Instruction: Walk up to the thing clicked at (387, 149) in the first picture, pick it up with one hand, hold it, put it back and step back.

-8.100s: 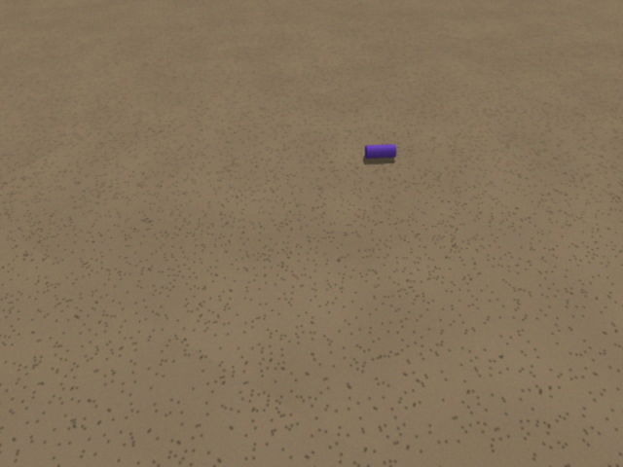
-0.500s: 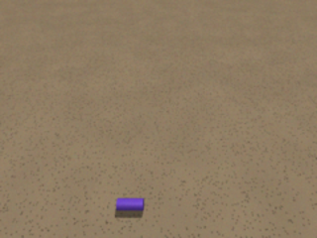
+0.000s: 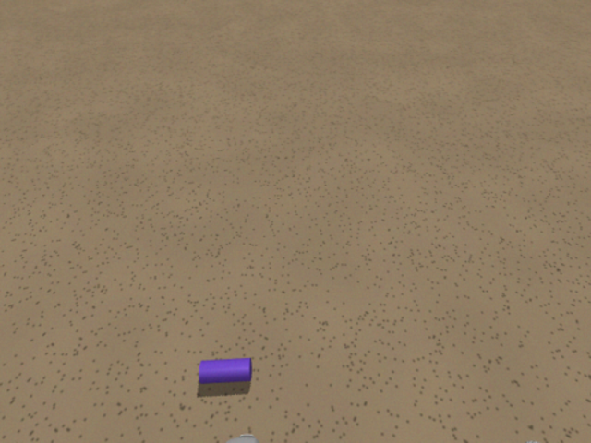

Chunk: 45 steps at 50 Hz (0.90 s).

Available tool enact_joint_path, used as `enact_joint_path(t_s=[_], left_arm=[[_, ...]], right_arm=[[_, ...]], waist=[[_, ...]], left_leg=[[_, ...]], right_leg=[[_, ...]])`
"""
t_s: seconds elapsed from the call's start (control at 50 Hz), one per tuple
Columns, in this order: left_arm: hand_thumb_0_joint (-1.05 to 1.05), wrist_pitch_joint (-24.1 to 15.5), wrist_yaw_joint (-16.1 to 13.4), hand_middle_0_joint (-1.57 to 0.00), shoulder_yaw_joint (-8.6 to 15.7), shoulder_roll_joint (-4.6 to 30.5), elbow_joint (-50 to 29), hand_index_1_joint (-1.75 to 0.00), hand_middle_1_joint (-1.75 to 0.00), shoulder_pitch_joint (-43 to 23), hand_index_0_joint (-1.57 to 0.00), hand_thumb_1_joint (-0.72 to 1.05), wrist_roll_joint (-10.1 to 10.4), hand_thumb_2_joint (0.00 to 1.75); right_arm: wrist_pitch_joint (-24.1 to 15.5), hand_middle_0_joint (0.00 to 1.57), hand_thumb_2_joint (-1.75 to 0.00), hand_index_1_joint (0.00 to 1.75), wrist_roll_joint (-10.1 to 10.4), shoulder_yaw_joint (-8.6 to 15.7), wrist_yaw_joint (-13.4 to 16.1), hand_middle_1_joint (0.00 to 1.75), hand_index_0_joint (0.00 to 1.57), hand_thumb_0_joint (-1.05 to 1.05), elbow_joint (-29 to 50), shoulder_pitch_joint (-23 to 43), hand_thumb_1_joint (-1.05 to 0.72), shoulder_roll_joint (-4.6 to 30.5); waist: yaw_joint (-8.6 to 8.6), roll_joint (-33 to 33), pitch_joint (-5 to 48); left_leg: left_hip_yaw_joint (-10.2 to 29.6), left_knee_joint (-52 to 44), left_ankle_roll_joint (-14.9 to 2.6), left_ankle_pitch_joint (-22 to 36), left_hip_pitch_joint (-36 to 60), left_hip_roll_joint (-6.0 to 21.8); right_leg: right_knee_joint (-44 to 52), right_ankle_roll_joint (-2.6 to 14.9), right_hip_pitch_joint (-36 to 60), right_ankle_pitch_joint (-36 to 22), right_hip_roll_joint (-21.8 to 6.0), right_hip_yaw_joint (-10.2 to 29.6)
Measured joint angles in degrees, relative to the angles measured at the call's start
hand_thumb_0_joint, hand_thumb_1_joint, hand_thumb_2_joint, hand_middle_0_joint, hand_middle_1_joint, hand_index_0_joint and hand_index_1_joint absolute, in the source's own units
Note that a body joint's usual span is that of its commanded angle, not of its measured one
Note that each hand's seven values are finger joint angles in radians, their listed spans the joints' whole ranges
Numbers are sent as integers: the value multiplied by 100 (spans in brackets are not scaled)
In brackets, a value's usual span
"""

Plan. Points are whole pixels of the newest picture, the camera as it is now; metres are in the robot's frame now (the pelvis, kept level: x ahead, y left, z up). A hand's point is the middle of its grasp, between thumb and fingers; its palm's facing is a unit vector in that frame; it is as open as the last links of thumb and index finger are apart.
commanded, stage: walk up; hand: left
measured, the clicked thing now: (226, 370) +0.45 +0.25 -0.72
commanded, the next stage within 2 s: none
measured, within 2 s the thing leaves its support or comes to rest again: neither
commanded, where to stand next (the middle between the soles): +0.07 +0.01 m, yaw +2 degrees
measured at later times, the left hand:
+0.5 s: hand out of the picture +0.05 +0.27 -0.14, palm faces +0.01 -0.90 -0.44, open 7.4 cm
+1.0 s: hand out of the picture +0.07 +0.27 -0.14, palm faces -0.01 -0.91 -0.41, open 7.4 cm
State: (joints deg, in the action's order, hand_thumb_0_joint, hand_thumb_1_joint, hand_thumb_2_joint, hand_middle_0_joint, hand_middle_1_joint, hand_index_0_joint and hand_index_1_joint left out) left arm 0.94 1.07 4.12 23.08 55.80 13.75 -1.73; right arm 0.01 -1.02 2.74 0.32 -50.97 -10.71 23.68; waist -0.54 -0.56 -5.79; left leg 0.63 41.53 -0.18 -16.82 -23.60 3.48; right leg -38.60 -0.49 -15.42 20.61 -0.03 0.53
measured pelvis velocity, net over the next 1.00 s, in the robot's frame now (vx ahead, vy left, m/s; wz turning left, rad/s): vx -0.01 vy -0.01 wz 0.02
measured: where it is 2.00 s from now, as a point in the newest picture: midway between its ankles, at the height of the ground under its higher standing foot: outside the picture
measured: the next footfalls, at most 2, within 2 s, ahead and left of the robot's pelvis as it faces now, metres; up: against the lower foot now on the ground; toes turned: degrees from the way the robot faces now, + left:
left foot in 0.60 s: -0.05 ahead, +0.11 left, +0.00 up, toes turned +5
right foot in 0.96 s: +0.15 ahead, -0.13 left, +0.00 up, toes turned +0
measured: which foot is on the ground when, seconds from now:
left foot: down 0.00-0.38, up 0.40-0.58, down 0.60-0.98, up 1.00-1.00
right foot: down 0.00-0.60, up 0.62-0.94, down 0.96-1.00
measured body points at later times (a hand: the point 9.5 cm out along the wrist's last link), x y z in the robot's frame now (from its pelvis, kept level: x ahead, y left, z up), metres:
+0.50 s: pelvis -0.07 -0.01 -0.01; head -0.02 -0.02 +0.44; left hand +0.04 +0.31 -0.11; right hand +0.07 -0.33 -0.13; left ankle -0.03 +0.13 -0.67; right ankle +0.00 -0.14 -0.72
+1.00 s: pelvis -0.01 -0.01 +0.00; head +0.03 -0.01 +0.45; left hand +0.07 +0.31 -0.12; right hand -0.02 -0.33 -0.13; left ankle -0.09 +0.11 -0.71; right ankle +0.11 -0.13 -0.72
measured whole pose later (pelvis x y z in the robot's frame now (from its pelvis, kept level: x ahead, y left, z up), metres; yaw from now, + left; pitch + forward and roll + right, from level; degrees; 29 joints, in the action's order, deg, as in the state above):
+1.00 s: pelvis -0.01 -0.01 +0.00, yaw +1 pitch -4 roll -1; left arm -1.4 -0.9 3.4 21.8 55.0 9.8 -0.2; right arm 1.7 0.6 3.3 0.0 -53.9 -19.3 22.9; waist -2.3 -1.3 -9.2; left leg -0.2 44.7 -1.3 -28.1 -9.9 1.1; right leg -33.2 0.4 -22.4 6.4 -0.2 -1.3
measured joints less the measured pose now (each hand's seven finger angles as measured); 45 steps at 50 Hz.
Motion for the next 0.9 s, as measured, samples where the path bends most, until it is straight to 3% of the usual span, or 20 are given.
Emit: enact_joint_path(t_s=[0.06, 0.1, 0.14, 0.2, 0.34, 0.36, 0.38, 0.42, 0.46, 0.5, 0.58, 0.6, 0.64, 0.68, 0.72, 0.8, 0.9], left_arm=[[0, -31, -14, -21, -87, -117, 16, -30, -30, 4, -20, 91, -33, 90], [0, -61, -28, -21, -154, -201, 42, -30, -30, -44, -20, 91, -14, 90], [0, -56, -29, -21, -213, -233, 26, -30, -30, -151, -20, 90, 35, 90], [0, -20, -122, -21, -235, -222, -91, -30, -30, -522, -20, 90, 169, 90], [0, 21, -235, -21, -162, -19, -326, -30, -30, -1163, -20, 90, 227, 90], [0, -2, -236, -21, -143, -3, -339, -30, -30, -1166, -20, 90, 205, 90], [0, -37, -242, -21, -123, -24, -341, -30, -30, -1156, -20, 90, 165, 90], [0, -99, -226, -21, -132, -58, -336, -30, -30, -1083, -20, 91, 80, 90], [0, -98, -237, -21, -148, -114, -300, -30, -30, -1005, -20, 90, 17, 90], [0, -76, -234, -21, -139, -182, -216, -30, -30, -946, -20, 90, -70, 90], [0, -35, -32, -21, -63, -170, -187, -30, -30, -555, -20, 90, -245, 90], [0, -8, -7, -21, -50, -132, -210, -30, -30, -418, -20, 90, -237, 90], [0, 42, -60, -21, -23, -88, -196, -30, -30, -228, -20, 90, -164, 90], [0, 38, -45, -21, -44, -27, -91, -30, -30, -91, -20, 90, -92, 90], [1, -15, 42, -21, -33, 81, -45, -30, -30, 5, -20, 90, -13, 90], [1, -78, 182, -21, 27, 222, -48, -30, -30, 195, -20, 90, 42, 90], [1, -103, 45, -21, -28, 146, -14, -30, -30, 58, -20, 91, 150, 90]], right_arm=[[49, 20, -90, 30, 105, -3, 21, 30, 21, 0, -212, -53, -90, -10], [11, 20, -90, 30, 150, -19, 8, 30, 21, 0, -334, -108, -90, -10], [-18, 20, -90, 30, 138, -40, -8, 30, 21, 0, -429, -150, -90, -42], [65, 20, -90, 30, 180, -75, -38, 30, 21, 0, -491, 23, -90, -112], [241, 21, -90, 30, 153, -40, -59, 30, 21, 0, -276, 457, -90, -175], [276, 21, -90, 30, 141, -31, -61, 30, 21, 0, -240, 502, -90, -155], [310, 21, -90, 30, 128, -13, -59, 30, 21, 0, -212, 563, -90, -110], [360, 20, -90, 30, 69, 42, -7, 30, 21, 0, -176, 667, -90, -59], [342, 20, -90, 30, 51, 91, 0, 30, 21, 0, -138, 705, -90, 6], [230, 20, -90, 30, 76, 142, -53, 30, 21, 0, -141, 614, -90, 74], [24, 20, -90, 30, 34, 212, -275, 30, 21, 0, -269, -40, -91, 76], [-42, 20, -90, 30, -7, 239, -285, 30, 21, 0, -268, -260, -90, 75], [-126, 20, -90, 30, -126, 274, -220, 30, 21, 0, -268, -600, -90, 40], [-181, 20, -90, 30, -95, 243, -179, 30, 21, 0, -378, -872, -90, -24], [-238, 20, -90, 30, -85, 187, -154, 30, 21, 0, -481, -1105, -90, -105], [-325, 20, -90, 30, -54, 156, -165, 30, 21, 0, -539, -1453, -90, -140], [-106, 20, -90, 30, -58, 123, -113, 30, 21, 1, -448, -1424, -90, -77]], waist=[[103, -31, 41], [86, -95, 76], [30, -113, 91], [28, -58, -171], [-34, -10, -381], [-33, -20, -335], [-50, -97, -322], [-65, -122, -317], [-8, -99, -329], [23, -120, -313], [41, 52, 84], [-1, 114, 206], [-79, 222, 240], [-172, 264, 225], [-235, 356, 156], [-266, 413, 82], [-237, 284, -64]], left_leg=[[251, 353, -29, -734, 23, -325], [186, 128, -53, -561, 231, -372], [146, -313, -37, 92, 435, -405], [137, -214, -6, 77, 341, -451], [247, 151, 40, 145, -154, -401], [266, 268, 59, 129, -271, -396], [331, 419, 4, 96, -388, -374], [537, 1103, -62, -685, -635, -595], [633, 1945, -65, -1004, -794, -811], [524, 2170, -47, -955, -668, -776], [-173, 638, -91, -1443, 477, -565], [-245, -37, -149, -1231, 836, -602], [-301, -213, -232, -734, 950, -688], [-284, -471, -285, -583, 1167, -662], [-258, -922, -264, -366, 1471, -631], [-296, -1602, -229, -136, 1961, -503], [-394, -1439, -118, -389, 2071, -364]], right_leg=[[-67, -14, -21, 49, -66, 77], [-19, -48, 14, 46, -100, 58], [-71, -82, -9, 90, -149, 6], [-177, -95, -105, 57, -196, 12], [-821, 332, -662, 25, -36, 71], [-778, 333, -659, 227, -10, 91], [-804, 208, -702, 236, 26, 47], [-913, 51, -807, 118, -31, 23], [-866, 48, -854, 1, -118, 95], [-701, 84, -827, -110, -187, 103], [-573, 194, -804, 198, -378, 118], [-762, 261, -880, 611, -407, 159], [-1665, 269, -1164, 1064, -207, 489], [-2097, 243, -1393, 716, 27, 614], [-2103, 183, -1578, 161, 79, 622], [-1578, 64, -1765, -580, -35, 476], [-260, 75, -1326, -851, -247, 155]])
